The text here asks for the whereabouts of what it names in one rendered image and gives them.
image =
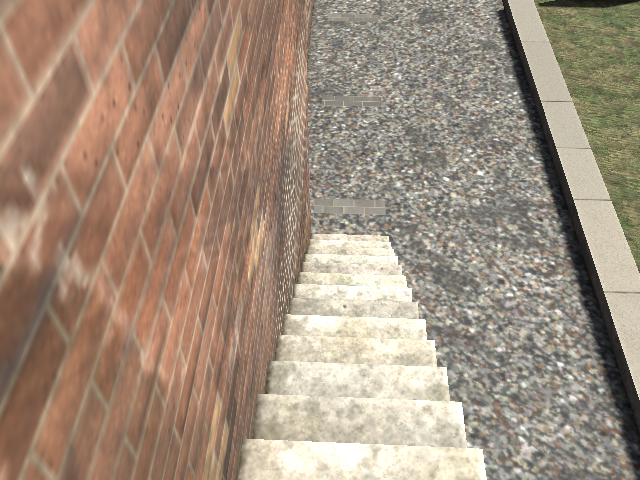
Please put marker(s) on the stairs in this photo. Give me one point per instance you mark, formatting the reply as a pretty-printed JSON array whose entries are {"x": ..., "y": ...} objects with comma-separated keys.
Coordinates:
[{"x": 354, "y": 392}]

